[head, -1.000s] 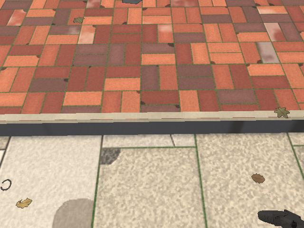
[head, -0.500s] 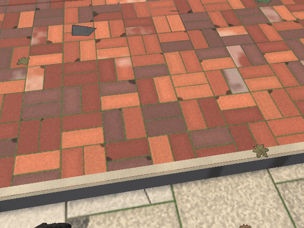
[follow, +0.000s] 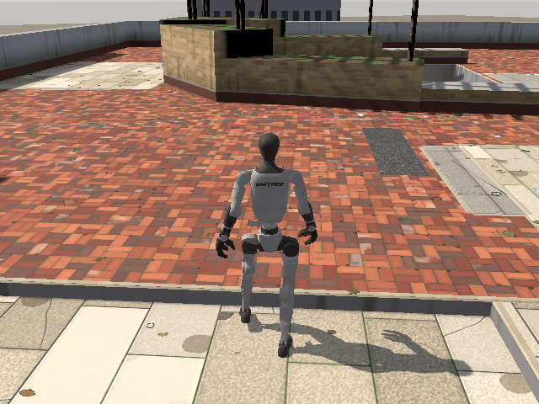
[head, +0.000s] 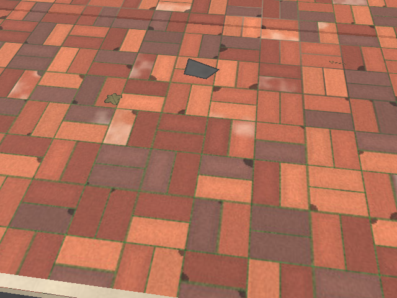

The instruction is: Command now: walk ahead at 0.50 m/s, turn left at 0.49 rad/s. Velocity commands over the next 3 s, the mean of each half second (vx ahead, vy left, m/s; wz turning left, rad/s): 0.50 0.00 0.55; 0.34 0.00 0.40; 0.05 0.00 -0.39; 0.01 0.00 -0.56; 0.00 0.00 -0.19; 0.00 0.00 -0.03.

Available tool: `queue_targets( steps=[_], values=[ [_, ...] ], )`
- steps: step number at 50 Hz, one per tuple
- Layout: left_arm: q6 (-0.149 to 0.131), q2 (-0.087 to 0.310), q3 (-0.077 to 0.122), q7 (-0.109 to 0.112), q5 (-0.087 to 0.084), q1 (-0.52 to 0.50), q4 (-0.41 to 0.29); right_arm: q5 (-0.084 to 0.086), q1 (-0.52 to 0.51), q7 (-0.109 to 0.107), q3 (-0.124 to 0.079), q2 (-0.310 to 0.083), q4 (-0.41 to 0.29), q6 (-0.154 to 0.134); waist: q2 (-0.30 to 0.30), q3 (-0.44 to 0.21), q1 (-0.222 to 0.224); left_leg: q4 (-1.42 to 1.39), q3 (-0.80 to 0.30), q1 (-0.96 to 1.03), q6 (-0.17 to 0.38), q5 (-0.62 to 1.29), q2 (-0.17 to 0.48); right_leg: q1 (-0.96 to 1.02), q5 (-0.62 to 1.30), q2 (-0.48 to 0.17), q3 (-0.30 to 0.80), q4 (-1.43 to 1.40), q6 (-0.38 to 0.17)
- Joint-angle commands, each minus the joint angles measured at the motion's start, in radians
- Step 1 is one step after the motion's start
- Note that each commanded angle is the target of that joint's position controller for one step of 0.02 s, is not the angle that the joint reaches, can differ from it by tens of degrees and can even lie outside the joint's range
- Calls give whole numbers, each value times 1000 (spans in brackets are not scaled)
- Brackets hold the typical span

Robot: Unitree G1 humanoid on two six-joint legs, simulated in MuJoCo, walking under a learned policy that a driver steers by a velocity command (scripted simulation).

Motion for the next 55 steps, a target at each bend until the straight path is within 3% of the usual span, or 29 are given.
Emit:
queue_targets(
  steps=[1, 5, 7, 8, 9, 10, 11, 12, 14, 16, 19, 22, 25, 27, 30, 31, 32, 33, 34, 35, 37, 39, 43, 46, 51, 52, 53, 54, 55],
  values=[
    [12, 168, 39, 10, -15, -8, -46, 1, -101, 18, 0, -32, -103, -3, -92, 40, 5, -36, 51, 5, 24, -24, -12, 8, 495, -308, 40, -21, -121],
    [46, 222, 53, 25, -34, -50, -66, -9, -16, 28, -32, -90, -125, 15, -144, -45, -83, -74, 144, 188, 99, -236, -116, 72, 1041, -324, -2, 252, -73],
    [49, 205, 45, 25, -44, -94, -83, -3, 278, 9, -85, -173, -54, 22, -91, -179, -246, -267, 104, 598, 166, -88, -163, -106, 900, -252, -18, 673, -12],
    [28, 58, 1, 14, 13, -64, -113, 7, 325, -12, -100, -272, -23, 29, 189, -186, -185, -261, -209, 841, 213, 186, 31, -454, -62, -126, 0, 1016, 38],
    [-8, 33, -21, -4, -10, 24, -149, -20, 315, -2, -97, -315, -74, 10, 222, -391, -124, -384, -786, 1101, 461, -7, 254, -774, -387, 31, 223, 1311, 76],
    [-34, 123, 1, -19, -39, -87, -145, -16, 309, 4, -86, -231, -73, 2, 24, -343, -197, -462, -738, 1068, 423, -211, 234, -902, -286, -36, 320, 1352, 64],
    [-47, 119, 0, -24, -53, -135, -166, -8, 286, 1, -71, -178, -59, -1, -6, -187, -174, -478, -605, 940, 379, -302, 194, -959, -203, -73, 286, 1312, 45],
    [-49, 101, -5, -15, -36, -144, -158, -8, 222, 1, -56, -141, -71, -2, -88, -103, -126, -487, -522, 787, 333, -286, 152, -924, -134, -114, 274, 1261, 48],
    [-28, 97, 1, -16, -12, -137, -174, -29, 148, -9, -32, -93, -102, -1, -11, -35, -60, -527, -416, 572, 316, -115, 90, -828, -76, -137, 260, 1265, 72],
    [-6, 40, -13, -21, 0, -109, -185, -28, 192, -27, -32, -107, -89, 8, 41, -47, -54, -502, -361, 528, 334, 42, 70, -908, -113, -115, 202, 1479, 102],
    [16, -58, -55, -19, -23, -170, -250, -22, 319, -36, -8, -72, -29, 25, 43, -1, -73, -464, -384, 539, 316, -162, 90, -1291, -224, -126, 196, 1906, 102],
    [-4, -120, -108, -21, 1, -345, -386, -15, 371, -37, 17, -35, 24, 44, 17, 63, -94, -481, -364, 420, 256, -331, 17, -1402, -165, -131, 141, 1810, 92],
    [-38, -102, -125, -15, 47, -482, -519, 0, 342, -74, 4, -73, 6, 53, 26, -24, -97, -655, -345, 247, 260, -168, -4, -968, 21, -137, 94, 1275, 99],
    [-36, -50, -101, -4, 15, -418, -508, 22, 310, -78, -11, -104, 18, 36, 120, -83, -51, -706, -277, 309, 235, 61, 8, -710, 65, -108, 48, 1036, 71],
    [-14, 102, -23, 10, -36, -107, -448, 8, 292, -74, -28, -165, 33, 41, 248, -236, 125, -350, -240, 696, 142, 1069, 34, -485, -151, 7, 78, 804, -10],
    [-12, 155, -2, 9, -39, 53, -424, -3, 220, -73, -36, -168, 5, 25, 211, -308, 204, -105, -246, 641, 130, 1105, 24, -297, -155, -61, 248, 707, -70],
    [-17, 259, 18, -1, 15, 170, -371, -12, 246, -62, -18, -40, -66, -2, -286, -463, 133, 282, -206, 376, 113, 508, -124, 2, -131, -291, 678, 453, -169],
    [-10, 228, 14, 11, 40, 148, -369, -29, 324, -17, 1, 48, -77, -21, -587, -570, 60, 632, -275, 79, 67, -383, -303, 145, -226, -496, 1290, 101, -296],
    [-5, 136, 1, 32, 7, 49, -383, -25, 265, 12, -26, -29, -68, -13, -351, -370, 48, 912, -251, -55, 35, -413, -266, -13, -293, -523, 1280, 70, -297],
    [4, 64, -18, 39, -18, -21, -345, -4, 148, 10, -23, -29, -123, 9, -251, -129, 9, 1002, -127, -148, 34, -422, -208, -206, -295, -496, 1031, 118, -252],
    [9, -48, -37, 29, 4, -75, -252, 5, 144, -7, -6, 5, -144, 53, -89, 48, -84, 1010, -60, -98, 70, -404, -104, -497, -219, -393, 591, 177, -131],
    [6, -43, -29, 14, 1, -125, -217, 18, 195, -19, -3, 7, -146, 75, -105, 70, -140, 875, -57, -9, 69, -358, -76, -563, -77, -317, 330, 127, -66],
    [4, 63, 10, 26, 1, -103, -161, -6, 68, -26, 26, 36, -187, 36, -112, 42, -102, 228, 35, 124, 18, -251, -113, -478, 272, -205, 88, 61, -128],
    [-3, 130, 27, 24, -26, -67, -136, -25, -1, 8, 28, 37, -180, 7, -148, -108, -67, -32, 49, 249, -8, -126, -104, -248, 539, -266, 138, 72, -168],
    [32, 149, 37, 10, -43, -26, -118, -28, -16, 6, -10, -39, -167, -16, -149, -98, -64, -359, 51, 392, 37, 22, -131, -166, 409, -255, 231, 201, -114],
    [33, 122, 29, 6, -38, -4, -108, -38, 11, -5, -24, -75, -166, -17, -132, -113, -71, -372, 16, 499, 58, 144, -91, -213, 356, -208, 214, 275, -73],
    [28, 70, 9, 3, -9, 8, -130, -59, 62, -20, -43, -149, -178, -16, -17, -205, -75, -290, -116, 687, 115, 531, 76, -341, 101, -137, 172, 444, -18],
    [35, 7, -17, 5, -11, 67, -141, -77, 70, -36, -45, -165, -195, 6, 186, -292, -72, -307, -311, 824, 285, 537, 278, -541, -330, -62, 151, 661, 46],
    [54, 68, 3, 6, -31, 34, -136, -62, 103, -36, -31, -99, -183, 14, 161, -298, -110, -367, -376, 778, 340, 362, 295, -614, -457, -69, 220, 847, 70]
  ],
)
Next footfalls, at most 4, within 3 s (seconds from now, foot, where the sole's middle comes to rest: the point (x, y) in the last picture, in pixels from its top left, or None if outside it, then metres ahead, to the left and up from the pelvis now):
0.14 left None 0.22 0.12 -0.78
0.62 right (223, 253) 0.59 0.00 -0.66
1.04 left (136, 239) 0.62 0.28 -0.66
1.46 right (215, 234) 0.65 0.02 -0.66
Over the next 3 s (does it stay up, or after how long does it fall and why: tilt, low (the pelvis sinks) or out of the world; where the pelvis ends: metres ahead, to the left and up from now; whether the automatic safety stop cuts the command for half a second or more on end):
stays up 0.58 0.09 0.12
